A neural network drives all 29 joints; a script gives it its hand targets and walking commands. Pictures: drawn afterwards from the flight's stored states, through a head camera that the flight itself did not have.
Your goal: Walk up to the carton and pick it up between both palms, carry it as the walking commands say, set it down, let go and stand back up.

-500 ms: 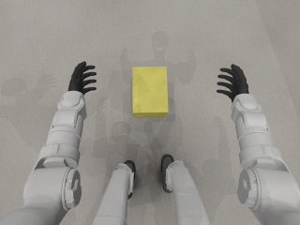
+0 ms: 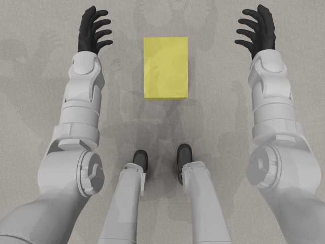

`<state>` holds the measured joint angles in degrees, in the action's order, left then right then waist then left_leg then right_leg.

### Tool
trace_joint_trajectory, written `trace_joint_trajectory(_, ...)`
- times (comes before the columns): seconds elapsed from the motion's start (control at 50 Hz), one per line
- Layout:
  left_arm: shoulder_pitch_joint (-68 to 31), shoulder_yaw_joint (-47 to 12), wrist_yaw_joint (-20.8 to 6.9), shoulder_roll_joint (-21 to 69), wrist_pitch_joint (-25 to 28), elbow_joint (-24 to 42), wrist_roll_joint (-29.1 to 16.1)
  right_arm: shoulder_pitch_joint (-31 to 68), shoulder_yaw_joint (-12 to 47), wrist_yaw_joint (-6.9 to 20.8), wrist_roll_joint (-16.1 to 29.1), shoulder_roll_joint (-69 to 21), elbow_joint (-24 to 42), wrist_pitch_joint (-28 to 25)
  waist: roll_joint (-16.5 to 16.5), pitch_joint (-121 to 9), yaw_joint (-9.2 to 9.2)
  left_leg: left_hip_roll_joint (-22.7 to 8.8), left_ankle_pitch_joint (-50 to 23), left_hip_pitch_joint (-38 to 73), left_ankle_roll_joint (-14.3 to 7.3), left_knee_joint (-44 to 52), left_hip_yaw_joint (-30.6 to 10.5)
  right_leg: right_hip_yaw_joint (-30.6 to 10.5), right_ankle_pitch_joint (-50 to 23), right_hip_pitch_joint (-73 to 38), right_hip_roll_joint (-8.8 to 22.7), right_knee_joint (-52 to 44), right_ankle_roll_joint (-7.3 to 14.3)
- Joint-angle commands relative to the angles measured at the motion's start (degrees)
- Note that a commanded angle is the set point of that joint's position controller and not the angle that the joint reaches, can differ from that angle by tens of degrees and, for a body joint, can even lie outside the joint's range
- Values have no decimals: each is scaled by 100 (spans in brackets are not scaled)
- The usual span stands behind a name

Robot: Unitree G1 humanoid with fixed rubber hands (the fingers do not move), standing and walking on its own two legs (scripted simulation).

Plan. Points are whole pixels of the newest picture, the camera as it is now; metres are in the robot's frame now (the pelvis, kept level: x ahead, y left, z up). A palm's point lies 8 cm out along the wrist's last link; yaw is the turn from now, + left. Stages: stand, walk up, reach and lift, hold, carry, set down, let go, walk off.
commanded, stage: reach and lift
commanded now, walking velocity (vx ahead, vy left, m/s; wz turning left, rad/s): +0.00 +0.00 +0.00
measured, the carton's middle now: (165, 72) +0.54 -0.01 -0.57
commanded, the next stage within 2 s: none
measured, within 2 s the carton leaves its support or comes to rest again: neither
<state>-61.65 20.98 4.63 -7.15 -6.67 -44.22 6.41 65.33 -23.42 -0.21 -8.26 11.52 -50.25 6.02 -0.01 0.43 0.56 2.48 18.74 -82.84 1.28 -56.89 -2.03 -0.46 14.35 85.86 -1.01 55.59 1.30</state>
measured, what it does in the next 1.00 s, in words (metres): lowers itself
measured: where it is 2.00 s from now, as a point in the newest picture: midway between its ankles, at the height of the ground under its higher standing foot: (161, 174)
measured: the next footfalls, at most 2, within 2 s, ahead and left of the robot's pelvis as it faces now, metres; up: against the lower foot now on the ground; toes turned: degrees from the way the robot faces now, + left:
none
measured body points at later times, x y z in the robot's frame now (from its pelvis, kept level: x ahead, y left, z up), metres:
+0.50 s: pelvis -0.03 +0.01 -0.13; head +0.32 +0.00 +0.16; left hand +0.52 +0.16 -0.27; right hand +0.51 -0.21 -0.27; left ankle +0.04 +0.13 -0.64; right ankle +0.07 -0.10 -0.64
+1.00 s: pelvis -0.05 +0.00 -0.25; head +0.32 -0.02 +0.01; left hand +0.52 +0.15 -0.41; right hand +0.52 -0.20 -0.41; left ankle +0.04 +0.13 -0.64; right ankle +0.07 -0.10 -0.64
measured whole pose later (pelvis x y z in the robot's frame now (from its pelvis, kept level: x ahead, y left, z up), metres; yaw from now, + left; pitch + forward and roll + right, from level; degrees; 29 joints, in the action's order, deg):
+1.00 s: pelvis -0.05 +0.00 -0.25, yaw +1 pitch +43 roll +2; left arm -80.6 10.6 8.5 -15.7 -6.5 -58.8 -7.8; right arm 83.7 -8.8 -5.7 7.6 20.6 -64.2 5.8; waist 0.6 12.8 1.2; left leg 3.6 35.9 -123.5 2.0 -116.7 0.0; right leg 0.1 29.0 128.0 -0.9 114.3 1.5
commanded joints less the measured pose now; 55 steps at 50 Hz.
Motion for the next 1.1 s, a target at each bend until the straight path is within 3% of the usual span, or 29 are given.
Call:
trace_joint_trajectory(0.0,-1180,53,10,-306,108,581,112,1202,-93,54,-91,458,539,-150,-89,-5712,15,313,-1897,1260,221,189,297,-119,-2869,-4546,-236,346,-227)
trace_joint_trajectory(0.2,-1369,128,132,-344,103,189,92,1428,-172,7,-53,557,133,-148,-66,-5751,14,369,-1344,250,317,-1084,396,22,-2154,-3029,-328,1579,-274)
trace_joint_trajectory(0.42,-2090,-537,388,-716,-96,416,-617,2134,434,-199,638,1122,227,-12,20,-6680,140,430,-1161,79,329,-2619,500,230,-1564,-1925,-374,2936,-254)
trace_joint_trajectory(0.64,-2806,-676,427,-1104,-140,-440,-973,2848,876,-401,1103,1325,-491,76,-113,-6047,86,357,-48,-1073,202,-3722,542,172,-423,-854,-239,3944,-254)
trace_joint_trajectory(0.78,-3094,-816,404,-1262,-13,-679,-1180,3118,1086,-515,1281,1437,-653,-24,-109,-5916,132,312,38,-1441,181,-4388,519,122,-402,-626,-189,4602,-243)
trace_joint_trajectory(1.08,-3582,-1146,349,-1527,248,-1177,-1551,3631,1682,-547,1790,1612,-1103,-241,-197,-5400,35,183,-90,-2046,171,-5527,401,-104,-738,-467,-102,5736,-259)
